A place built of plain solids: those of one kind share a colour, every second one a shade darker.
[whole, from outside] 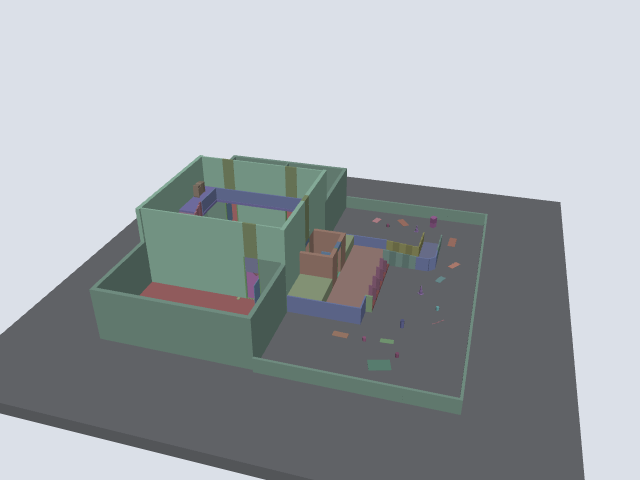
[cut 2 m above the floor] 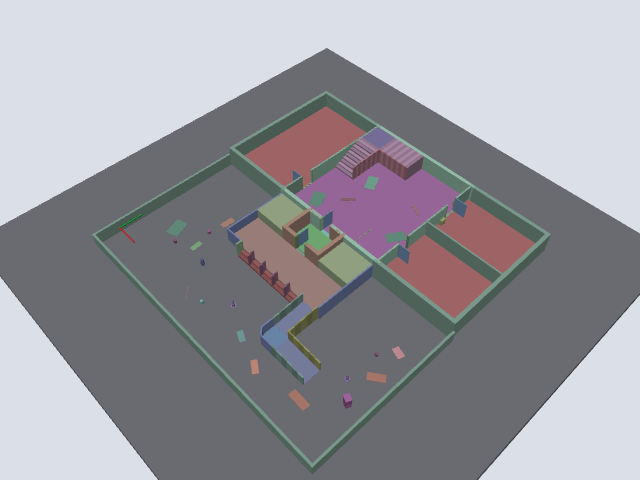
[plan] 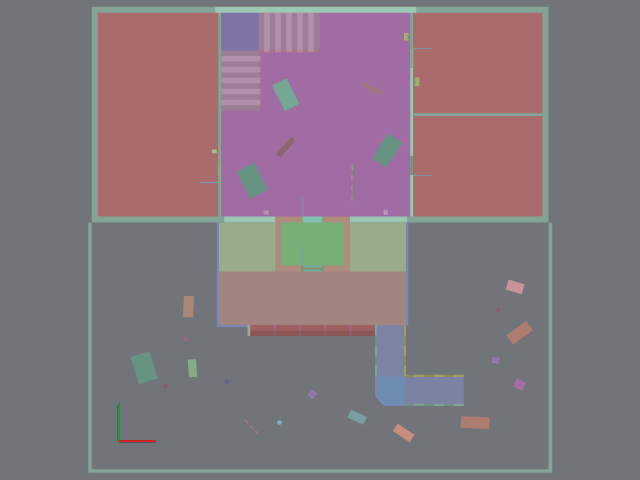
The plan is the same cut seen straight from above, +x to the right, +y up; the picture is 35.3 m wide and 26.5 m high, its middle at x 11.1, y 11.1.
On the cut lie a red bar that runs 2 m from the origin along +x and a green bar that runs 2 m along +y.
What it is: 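A teaching building's entrance; 3 risers of 0.170 m in broad steps 6.9 m wide and a ramp of 1 in 12 in two runs wrapping their corner up to a terrace before a vestibule that projects from the front between raised planting beds; a hall 10.4 by 11.3 m and 6.7 m high with three classrooms opening straight off it, whose open stair of 24 risers of 0.158 m climbs two of its walls to a gallery along the other two, 3.79 m up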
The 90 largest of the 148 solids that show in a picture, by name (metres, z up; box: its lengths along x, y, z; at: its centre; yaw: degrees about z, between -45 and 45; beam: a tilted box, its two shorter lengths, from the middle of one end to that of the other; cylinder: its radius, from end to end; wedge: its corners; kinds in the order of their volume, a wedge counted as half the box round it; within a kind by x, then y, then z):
{
 "wall_1": {"box": [0.2, 3.69, 1.25], "at": [-1.6, 0.1, 0.57]},
 "wall_2": {"box": [0.2, 10.12, 1.25], "at": [-1.6, 7.0, 0.57]},
 "wall_3": {"box": [0.33, 11.92, 4.35], "at": [-1.33, 18.02, 2.13]},
 "wall_4": {"box": [7.32, 0.33, 4.35], "at": [2.16, 12.23, 2.13]},
 "wall_5": {"box": [7.32, 0.33, 4.35], "at": [2.16, 23.81, 2.13]},
 "wall_6": {"box": [0.15, 2.06, 4.35], "at": [5.56, 13.27, 2.13]},
 "wall_7": {"box": [0.15, 8.45, 4.35], "at": [5.56, 19.58, 2.13]},
 "wall_8": {"box": [25.62, 0.2, 1.25], "at": [11.11, -1.65, 0.57]},
 "wall_9": {"box": [0.15, 2.15, 4.35], "at": [16.16, 22.73, 2.13]},
 "wall_10": {"box": [7.82, 0.33, 4.35], "at": [19.81, 12.23, 2.13]},
 "wall_11": {"box": [7.46, 0.15, 4.35], "at": [19.81, 18.02, 2.13]},
 "wall_12": {"box": [7.46, 0.15, 4.35], "at": [19.81, 18.02, 2.13]},
 "wall_13": {"box": [7.82, 0.33, 4.35], "at": [19.81, 23.81, 2.13]},
 "wall_14": {"box": [0.33, 6.21, 4.35], "at": [23.55, 15.17, 2.13]},
 "wall_15": {"box": [0.33, 6.21, 4.35], "at": [23.55, 20.87, 2.13]},
 "wall_16": {"box": [0.2, 3.69, 1.25], "at": [23.82, 0.1, 0.57]},
 "wall_17": {"box": [0.2, 1.75, 1.25], "at": [23.82, 2.81, 0.57]},
 "wall_18": {"box": [0.2, 8.37, 1.25], "at": [23.82, 7.88, 0.57]},
 "floor_1": {"box": [6.66, 11.26, 0.56], "at": [2.16, 18.02, 0.23]},
 "floor_2": {"box": [7.16, 5.55, 0.56], "at": [19.81, 15.17, 0.23]},
 "floor_3": {"box": [7.16, 5.55, 0.56], "at": [19.81, 20.87, 0.23]},
 "wall_hall_1": {"box": [0.15, 2.06, 7.24], "at": [5.56, 13.27, 3.57]},
 "wall_hall_2": {"box": [0.15, 8.45, 7.24], "at": [5.56, 19.58, 3.57]},
 "wall_hall_3": {"box": [4.87, 0.33, 7.24], "at": [7.74, 12.23, 3.57]},
 "wall_hall_4": {"box": [11.1, 0.33, 7.24], "at": [10.86, 23.81, 3.57]},
 "wall_hall_5": {"box": [5.21, 0.33, 7.24], "at": [13.81, 12.23, 3.57]},
 "wall_hall_6": {"box": [0.15, 2.45, 7.24], "at": [16.16, 13.46, 3.57]},
 "wall_hall_7": {"box": [0.15, 4.86, 7.24], "at": [16.16, 18.17, 3.57]},
 "wall_hall_8": {"box": [0.15, 2.15, 7.24], "at": [16.16, 22.73, 3.57]},
 "floor_hall_1": {"box": [10.44, 11.26, 0.56], "at": [10.86, 18.02, 0.23]},
 "tread_1": {"box": [2.08, 0.31, 0.72], "at": [6.68, 18.39, 0.31]},
 "tread_2": {"box": [2.08, 0.31, 0.88], "at": [6.68, 18.69, 0.39]},
 "tread_3": {"box": [2.08, 0.31, 1.03], "at": [6.68, 18.99, 0.47]},
 "tread_4": {"box": [2.08, 0.31, 1.19], "at": [6.68, 19.29, 0.55]},
 "tread_5": {"box": [2.08, 0.31, 1.35], "at": [6.68, 19.6, 0.63]},
 "tread_6": {"box": [2.08, 0.31, 1.51], "at": [6.68, 19.9, 0.7]},
 "tread_7": {"box": [2.08, 0.31, 1.67], "at": [6.68, 20.2, 0.78]},
 "tread_8": {"box": [2.08, 0.31, 1.82], "at": [6.68, 20.51, 0.86]},
 "tread_9": {"box": [2.08, 0.31, 1.98], "at": [6.68, 20.81, 0.94]},
 "tread_10": {"box": [2.08, 0.31, 2.14], "at": [6.68, 21.11, 1.02]},
 "tread_11": {"box": [2.08, 0.31, 2.3], "at": [6.68, 21.42, 1.1]},
 "tread_12": {"box": [0.31, 2.08, 2.62], "at": [7.87, 22.61, 1.26]},
 "tread_13": {"box": [0.31, 2.08, 2.77], "at": [8.18, 22.61, 1.34]},
 "tread_14": {"box": [0.31, 2.08, 2.93], "at": [8.48, 22.61, 1.42]},
 "tread_15": {"box": [0.31, 2.08, 3.09], "at": [8.78, 22.61, 1.49]},
 "tread_16": {"box": [0.31, 2.08, 3.25], "at": [9.09, 22.61, 1.57]},
 "tread_17": {"box": [0.31, 2.08, 3.41], "at": [9.39, 22.61, 1.65]},
 "tread_18": {"box": [0.31, 2.08, 3.56], "at": [9.69, 22.61, 1.73]},
 "tread_19": {"box": [0.31, 2.08, 3.72], "at": [9.99, 22.61, 1.81]},
 "tread_20": {"box": [0.31, 2.08, 3.88], "at": [10.3, 22.61, 1.89]},
 "tread_21": {"box": [0.31, 2.08, 4.04], "at": [10.6, 22.61, 1.97]},
 "tread_22": {"box": [0.31, 2.08, 4.2], "at": [10.9, 22.61, 2.05]},
 "block_planter_1": {"box": [3.11, 2.7, 1.51], "at": [7.07, 10.71, 0.7]},
 "block_planter_2": {"box": [3.1, 2.7, 1.51], "at": [14.3, 10.71, 0.7]},
 "floor_terrace_1": {"box": [10.34, 2.95, 0.56], "at": [10.68, 7.88, 0.23]},
 "wall_vest_1": {"box": [0.33, 3.04, 3.45], "at": [8.79, 10.88, 1.67]},
 "wall_vest_2": {"box": [1.55, 0.33, 3.45], "at": [9.4, 9.52, 1.67]},
 "wall_vest_3": {"box": [1.55, 0.33, 3.45], "at": [9.4, 12.23, 1.67]},
 "wall_vest_4": {"box": [1.55, 0.33, 3.45], "at": [11.98, 9.52, 1.67]},
 "wall_vest_5": {"box": [1.55, 0.33, 3.45], "at": [11.98, 12.23, 1.67]},
 "wall_vest_6": {"box": [0.33, 3.04, 3.45], "at": [12.59, 10.88, 1.67]},
 "floor_land_1": {"box": [2.08, 2.08, 2.46], "at": [6.68, 22.61, 1.18]},
 "floor_gal_1": {"box": [5.03, 2.28, 0.22], "at": [13.57, 22.51, 4.19]},
 "floor_gal_2": {"box": [2.28, 8.99, 0.22], "at": [14.94, 16.88, 4.19]},
 "floor_vest_1": {"box": [3.47, 2.38, 0.56], "at": [10.69, 10.88, 0.23]},
 "guard_1": {"box": [0.12, 5.77, 1.51], "at": [5.46, 9.18, 0.7]},
 "guard_2": {"box": [1.7, 0.12, 1.51], "at": [6.25, 6.35, 0.7]},
 "guard_3": {"box": [2.82, 0.12, 1.15], "at": [12.5, 21.48, 4.83]},
 "guard_4": {"box": [0.12, 9.08, 1.15], "at": [13.91, 16.93, 4.83]},
 "guard_5": {"box": [0.12, 1.08, 1.27], "at": [14.19, 3.03, 0.59]},
 "guard_6": {"box": [1.08, 0.12, 1.27], "at": [15.22, 2.0, 0.59]},
 "guard_7": {"box": [0.12, 5.65, 1.51], "at": [15.91, 9.24, 0.7]},
 "wallover_hall_1": {"box": [0.15, 1.05, 4.18], "at": [5.56, 14.83, 5.1]},
 "wallover_hall_2": {"box": [1.02, 0.33, 4.18], "at": [10.69, 12.23, 5.1]},
 "wallover_hall_3": {"box": [0.15, 1.05, 4.18], "at": [16.16, 15.21, 5.1]},
 "wallover_hall_4": {"box": [0.15, 1.05, 4.18], "at": [16.16, 21.13, 5.1]},
 "ramp_ramp_1": {"wedge": [[14.25, 3.57, -0.05], [14.25, 3.57, 0.27], [14.25, 6.41, -0.05], [14.25, 6.41, 0.51], [15.73, 3.57, -0.05], [15.73, 3.57, 0.27], [15.73, 6.41, -0.05], [15.73, 6.41, 0.51]]},
 "ramp_ramp_2": {"wedge": [[15.76, 2.06, -0.05], [15.76, 2.06, 0.27], [15.76, 3.54, -0.05], [15.76, 3.54, 0.27], [19.04, 2.06, -0.05], [19.04, 2.06, 0.0], [19.04, 3.54, -0.05], [19.04, 3.54, 0.0]]},
 "tread_steps_1": {"box": [1.31, 0.31, 0.39], "at": [7.91, 6.26, 0.14]},
 "tread_steps_2": {"box": [1.31, 0.31, 0.39], "at": [9.3, 6.26, 0.14]},
 "tread_steps_3": {"box": [1.31, 0.31, 0.39], "at": [10.69, 6.26, 0.14]},
 "tread_steps_4": {"box": [1.31, 0.31, 0.39], "at": [12.08, 6.26, 0.14]},
 "tread_steps_5": {"box": [1.31, 0.31, 0.39], "at": [13.47, 6.26, 0.14]},
 "floor_ramp_land_1": {"box": [1.06, 1.51, 0.32], "at": [15.23, 2.81, 0.11]},
 "doorfloor_1": {"box": [1.23, 0.36, 0.56], "at": [10.69, 9.52, 0.23]},
 "doorfloor_2": {"box": [1.23, 0.36, 0.56], "at": [10.69, 12.23, 0.23]},
 "cart_housekeeping_1": {"box": [0.9, 0.54, 0.81], "at": [14.14, 23.29, 4.81]},
 "wallover_1": {"box": [0.15, 1.05, 1.29], "at": [5.56, 14.83, 3.66]},
 "flightguard_right_1": {"box": [0.31, 0.1, 5.46], "at": [10.9, 21.52, 2.68]},
 "guard_cheek_1": {"box": [0.15, 0.61, 1.51], "at": [7.17, 6.11, 0.7]}
}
